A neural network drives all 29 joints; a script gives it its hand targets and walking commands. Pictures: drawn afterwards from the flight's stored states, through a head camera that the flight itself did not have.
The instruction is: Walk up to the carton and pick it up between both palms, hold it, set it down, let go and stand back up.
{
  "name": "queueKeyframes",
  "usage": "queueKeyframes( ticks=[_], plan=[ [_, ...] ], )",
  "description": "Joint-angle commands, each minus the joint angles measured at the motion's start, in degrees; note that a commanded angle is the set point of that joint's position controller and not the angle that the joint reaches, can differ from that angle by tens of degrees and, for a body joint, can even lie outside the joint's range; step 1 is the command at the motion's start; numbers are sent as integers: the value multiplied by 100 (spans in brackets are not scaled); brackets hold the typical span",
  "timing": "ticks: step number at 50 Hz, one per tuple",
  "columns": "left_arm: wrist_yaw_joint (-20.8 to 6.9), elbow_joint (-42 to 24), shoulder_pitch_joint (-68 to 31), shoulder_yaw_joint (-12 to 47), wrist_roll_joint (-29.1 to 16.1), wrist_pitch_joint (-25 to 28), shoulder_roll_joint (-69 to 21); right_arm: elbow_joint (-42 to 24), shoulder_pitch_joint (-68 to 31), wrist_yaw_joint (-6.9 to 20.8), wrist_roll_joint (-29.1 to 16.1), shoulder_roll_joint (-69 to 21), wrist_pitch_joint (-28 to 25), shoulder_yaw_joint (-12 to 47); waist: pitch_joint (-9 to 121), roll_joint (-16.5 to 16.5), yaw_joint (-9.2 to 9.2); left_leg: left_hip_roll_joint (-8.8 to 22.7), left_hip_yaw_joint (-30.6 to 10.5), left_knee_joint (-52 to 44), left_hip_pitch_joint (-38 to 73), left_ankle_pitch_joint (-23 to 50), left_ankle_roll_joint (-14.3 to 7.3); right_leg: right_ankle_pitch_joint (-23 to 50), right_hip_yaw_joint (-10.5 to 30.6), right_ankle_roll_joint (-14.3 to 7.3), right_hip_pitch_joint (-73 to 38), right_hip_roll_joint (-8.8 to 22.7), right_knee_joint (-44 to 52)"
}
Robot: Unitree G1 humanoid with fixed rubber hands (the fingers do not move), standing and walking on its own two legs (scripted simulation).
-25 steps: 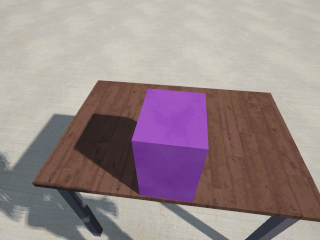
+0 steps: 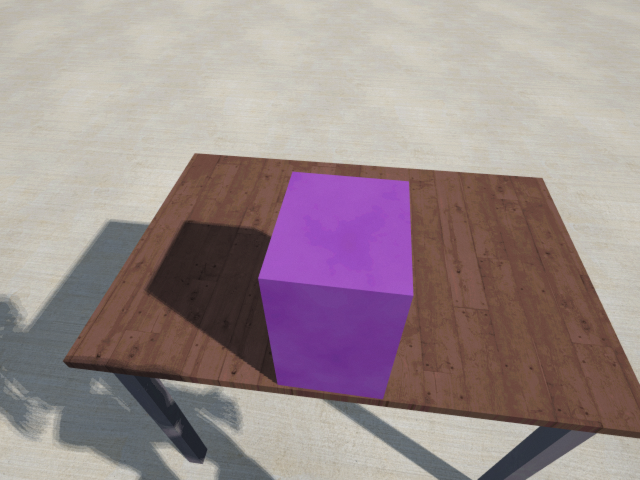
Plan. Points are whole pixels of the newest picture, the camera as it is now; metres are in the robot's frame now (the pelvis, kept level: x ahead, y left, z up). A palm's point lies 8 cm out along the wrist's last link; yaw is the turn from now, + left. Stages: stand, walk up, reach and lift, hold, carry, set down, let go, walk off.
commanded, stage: stand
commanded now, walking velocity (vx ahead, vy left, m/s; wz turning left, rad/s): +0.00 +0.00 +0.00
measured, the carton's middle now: (339, 289) +0.38 -0.02 +0.03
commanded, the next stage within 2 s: none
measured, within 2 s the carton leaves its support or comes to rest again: neither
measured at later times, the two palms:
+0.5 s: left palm out of the picture +0.07 +0.30 -0.12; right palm out of the picture +0.07 -0.30 -0.12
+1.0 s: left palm out of the picture +0.08 +0.30 -0.12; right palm out of the picture +0.08 -0.30 -0.12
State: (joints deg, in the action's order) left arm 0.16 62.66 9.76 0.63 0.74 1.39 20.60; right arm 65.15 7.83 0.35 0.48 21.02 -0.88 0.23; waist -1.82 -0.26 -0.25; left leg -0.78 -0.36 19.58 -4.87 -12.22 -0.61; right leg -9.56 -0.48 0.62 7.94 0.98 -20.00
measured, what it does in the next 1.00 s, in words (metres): stands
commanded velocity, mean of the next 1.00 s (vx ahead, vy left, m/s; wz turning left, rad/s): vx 0.00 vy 0.00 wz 0.00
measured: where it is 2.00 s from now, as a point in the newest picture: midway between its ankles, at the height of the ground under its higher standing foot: outside the picture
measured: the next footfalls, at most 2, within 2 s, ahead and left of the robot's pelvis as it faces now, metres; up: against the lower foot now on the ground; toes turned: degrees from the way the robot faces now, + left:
none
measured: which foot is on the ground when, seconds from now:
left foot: down 0.00-1.00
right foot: down 0.00-1.00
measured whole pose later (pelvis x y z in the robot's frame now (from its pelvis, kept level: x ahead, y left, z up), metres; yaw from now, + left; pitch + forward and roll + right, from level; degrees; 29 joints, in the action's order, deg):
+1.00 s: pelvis +0.01 +0.00 +0.00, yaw +0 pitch -2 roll +0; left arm 0.2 63.8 7.1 0.2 0.4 0.9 20.6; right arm 65.3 6.6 -0.1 0.3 21.0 -1.1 0.3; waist -2.3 0.1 0.0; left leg -0.8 -0.6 17.7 -3.4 -12.3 -0.7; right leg -9.8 0.1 1.0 6.6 1.1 -18.4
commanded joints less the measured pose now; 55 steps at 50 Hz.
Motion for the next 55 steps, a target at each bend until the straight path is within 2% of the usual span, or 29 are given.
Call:
queueKeyframes(
  ticks=[1,55],
  plan=[
    [63,-281,-190,-232,-19,91,1141,-287,-228,-68,-9,1148,-99,-203,164,37,7,767,-656,-446,-306,658,-175,570,706,-246,-237,607,320],
    [71,-202,-447,-263,-43,43,1132,-283,-301,-109,-16,1168,-115,-236,279,9,33,797,-574,-501,-73,1200,-133,1032,617,-199,-433,615,317]
  ],
)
